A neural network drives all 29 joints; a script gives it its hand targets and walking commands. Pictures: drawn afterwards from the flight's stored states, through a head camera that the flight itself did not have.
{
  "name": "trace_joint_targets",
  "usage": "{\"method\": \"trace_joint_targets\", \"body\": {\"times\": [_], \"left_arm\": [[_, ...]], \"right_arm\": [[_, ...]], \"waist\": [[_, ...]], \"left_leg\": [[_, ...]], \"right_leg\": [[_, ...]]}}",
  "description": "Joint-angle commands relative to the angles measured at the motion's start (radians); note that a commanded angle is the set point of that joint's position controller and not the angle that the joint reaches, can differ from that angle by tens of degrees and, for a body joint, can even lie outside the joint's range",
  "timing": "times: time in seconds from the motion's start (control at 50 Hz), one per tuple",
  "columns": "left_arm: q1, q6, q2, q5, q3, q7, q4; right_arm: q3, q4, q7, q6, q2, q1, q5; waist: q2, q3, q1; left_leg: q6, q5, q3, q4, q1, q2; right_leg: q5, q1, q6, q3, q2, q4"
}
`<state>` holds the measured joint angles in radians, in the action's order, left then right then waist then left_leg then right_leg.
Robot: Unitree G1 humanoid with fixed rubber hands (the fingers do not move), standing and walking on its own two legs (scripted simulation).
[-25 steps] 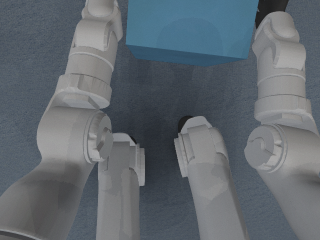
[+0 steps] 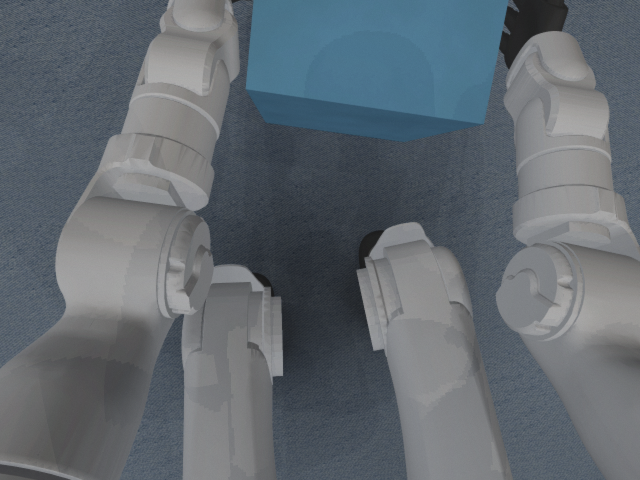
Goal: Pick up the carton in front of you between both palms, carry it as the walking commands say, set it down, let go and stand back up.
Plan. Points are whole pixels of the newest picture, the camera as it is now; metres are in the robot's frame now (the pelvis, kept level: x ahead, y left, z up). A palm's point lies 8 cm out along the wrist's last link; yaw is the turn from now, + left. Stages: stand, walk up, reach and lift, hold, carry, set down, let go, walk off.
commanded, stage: set down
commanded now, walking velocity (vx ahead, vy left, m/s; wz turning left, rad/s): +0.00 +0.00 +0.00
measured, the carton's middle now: (360, 32) +0.53 -0.13 -0.26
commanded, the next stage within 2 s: let go in 1.94 s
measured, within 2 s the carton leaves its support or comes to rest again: rests again in 0.06 s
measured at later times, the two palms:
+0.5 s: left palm out of the picture +0.57 +0.03 -0.18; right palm (527, 38) +0.48 -0.27 -0.18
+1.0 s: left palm out of the picture +0.58 +0.04 -0.18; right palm (574, 19) +0.48 -0.32 -0.18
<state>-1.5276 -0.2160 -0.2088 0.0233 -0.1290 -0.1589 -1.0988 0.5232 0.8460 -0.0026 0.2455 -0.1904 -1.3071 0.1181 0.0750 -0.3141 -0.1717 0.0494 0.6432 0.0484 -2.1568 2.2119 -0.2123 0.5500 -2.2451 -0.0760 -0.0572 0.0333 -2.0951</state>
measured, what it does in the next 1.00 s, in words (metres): stands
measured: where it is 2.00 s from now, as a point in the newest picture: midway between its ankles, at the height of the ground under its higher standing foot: (321, 329)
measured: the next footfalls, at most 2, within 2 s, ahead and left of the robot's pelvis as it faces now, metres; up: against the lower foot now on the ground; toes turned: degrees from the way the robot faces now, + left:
none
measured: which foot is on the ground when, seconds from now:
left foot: down 0.00-1.00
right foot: down 0.00-1.00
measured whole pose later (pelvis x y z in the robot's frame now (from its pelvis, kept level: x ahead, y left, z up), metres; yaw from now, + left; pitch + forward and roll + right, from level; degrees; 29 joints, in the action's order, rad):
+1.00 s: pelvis -0.01 -0.01 -0.02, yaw -2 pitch +35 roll -1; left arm -1.55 -0.14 -0.40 -0.18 0.07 -0.12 -1.03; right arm 0.33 1.08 0.05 0.05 -0.39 -1.43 -0.19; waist 0.01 -0.44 -0.16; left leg 0.04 0.65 0.03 -2.23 2.19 -0.11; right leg 0.52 -2.25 0.00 0.01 -0.01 -2.15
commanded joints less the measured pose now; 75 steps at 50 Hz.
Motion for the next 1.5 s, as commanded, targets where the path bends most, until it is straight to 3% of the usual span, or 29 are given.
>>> {"method": "trace_joint_targets", "body": {"times": [0.0, 0.08, 0.42, 0.52, 0.56, 0.6, 0.66, 0.68, 0.72, 0.82, 0.92, 1.04, 1.14, 1.24, 1.32, 1.48], "left_arm": [[-0.496, 0.049, 0.826, -0.086, 0.217, 0.218, 0.120], [-0.497, 0.059, 0.803, -0.097, 0.217, 0.227, 0.105], [-0.408, 0.045, 0.604, -0.004, 0.097, 0.250, -0.017], [-0.414, 0.047, 0.536, -0.001, 0.095, 0.246, -0.017], [-0.408, 0.054, 0.456, -0.006, 0.094, 0.228, -0.007], [-0.373, 0.069, 0.252, -0.011, 0.078, 0.178, 0.016], [-0.303, 0.097, -0.179, -0.043, 0.065, 0.070, 0.024], [-0.322, 0.101, -0.214, -0.072, 0.083, 0.052, 0.031], [-0.349, 0.107, -0.227, -0.121, 0.123, 0.041, 0.044], [-0.393, 0.123, -0.206, -0.216, 0.219, 0.050, 0.121], [-0.371, 0.102, -0.244, -0.215, 0.205, 0.041, 0.184], [-0.337, 0.045, -0.274, -0.167, 0.123, 0.024, 0.266], [-0.258, 0.006, -0.265, -0.121, 0.040, 0.036, 0.152], [-0.219, 0.022, -0.249, -0.080, -0.012, 0.056, 0.090], [-0.224, 0.022, -0.245, -0.060, -0.021, 0.062, 0.111], [-0.209, -0.025, -0.208, -0.059, 0.011, 0.060, 0.262]], "right_arm": [[-0.354, -0.071, -0.242, -0.041, 0.642, -0.646, -0.093], [-0.343, -0.041, -0.234, -0.049, 0.621, -0.633, -0.084], [-0.199, 0.096, -0.233, -0.036, 0.487, -0.518, 0.016], [-0.144, 0.114, -0.220, -0.045, 0.432, -0.485, 0.039], [-0.107, 0.132, -0.200, -0.061, 0.365, -0.458, 0.045], [-0.036, 0.167, -0.147, -0.094, 0.175, -0.384, 0.047], [0.036, 0.203, -0.015, -0.176, -0.253, -0.274, 0.002], [0.028, 0.204, 0.017, -0.199, -0.301, -0.295, -0.034], [-0.014, 0.209, 0.044, -0.227, -0.342, -0.337, -0.096], [-0.147, 0.213, 0.037, -0.249, -0.342, -0.365, -0.249], [-0.192, 0.149, 0.050, -0.226, -0.367, -0.344, -0.318], [-0.204, -0.004, 0.087, -0.158, -0.356, -0.303, -0.313], [-0.212, -0.003, 0.097, -0.102, -0.277, -0.267, -0.281], [-0.194, -0.015, 0.082, -0.099, -0.223, -0.249, -0.237], [-0.165, -0.035, 0.073, -0.092, -0.230, -0.224, -0.213], [-0.129, -0.125, 0.051, -0.054, -0.275, -0.145, -0.207]], "waist": [[0.107, 1.051, -0.129], [0.109, 1.011, -0.133], [0.106, 0.737, -0.076], [0.103, 0.724, -0.086], [0.104, 0.743, -0.091], [0.089, 0.775, -0.098], [0.062, 0.833, -0.120], [0.063, 0.870, -0.122], [0.077, 0.928, -0.127], [0.097, 1.070, -0.125], [0.097, 1.260, -0.114], [0.040, 1.449, -0.090], [-0.022, 1.256, -0.046], [-0.054, 1.202, -0.026], [-0.027, 1.259, -0.041], [0.082, 1.461, -0.081]], "left_leg": [[-0.038, -0.311, -0.076, 0.167, -0.403, 0.010], [-0.038, -0.304, -0.077, 0.156, -0.369, 0.012], [-0.059, -0.173, -0.054, 0.159, -0.277, 0.036], [-0.049, -0.171, -0.049, 0.151, -0.297, 0.050], [-0.037, -0.183, -0.048, 0.152, -0.322, 0.062], [-0.020, -0.199, -0.042, 0.153, -0.369, 0.078], [-0.006, -0.224, -0.029, 0.145, -0.423, 0.104], [0.001, -0.256, -0.021, 0.136, -0.440, 0.110], [0.009, -0.307, -0.020, 0.116, -0.462, 0.121], [0.007, -0.370, -0.038, 0.087, -0.503, 0.139], [-0.002, -0.350, -0.075, 0.088, -0.566, 0.134], [-0.022, -0.244, -0.131, 0.161, -0.557, 0.100], [-0.039, -0.119, -0.133, 0.262, -0.414, 0.094], [-0.047, -0.122, -0.119, 0.343, -0.375, 0.094], [-0.041, -0.144, -0.114, 0.409, -0.444, 0.092], [-0.019, -0.261, -0.110, 0.539, -0.704, 0.083]], "right_leg": [[-0.406, 0.523, 0.049, 0.137, 0.043, 0.108], [-0.410, 0.529, 0.055, 0.129, 0.040, 0.100], [-0.246, 0.389, 0.082, 0.103, 0.030, 0.098], [-0.232, 0.395, 0.076, 0.109, 0.021, 0.087], [-0.242, 0.415, 0.070, 0.113, 0.013, 0.080], [-0.261, 0.454, 0.059, 0.117, -0.002, 0.072], [-0.307, 0.496, 0.048, 0.130, -0.023, 0.072], [-0.339, 0.509, 0.048, 0.123, -0.029, 0.068], [-0.395, 0.526, 0.049, 0.114, -0.038, 0.059], [-0.512, 0.610, 0.054, 0.095, -0.047, 0.054], [-0.558, 0.749, 0.053, 0.096, -0.036, 0.077], [-0.543, 0.969, 0.048, 0.111, -0.002, 0.154], [-0.401, 0.891, 0.034, 0.115, 0.004, 0.254], [-0.387, 0.848, 0.021, 0.113, 0.005, 0.326], [-0.398, 0.858, 0.020, 0.125, 0.009, 0.386], [-0.499, 0.915, 0.034, 0.158, 0.019, 0.510]]}}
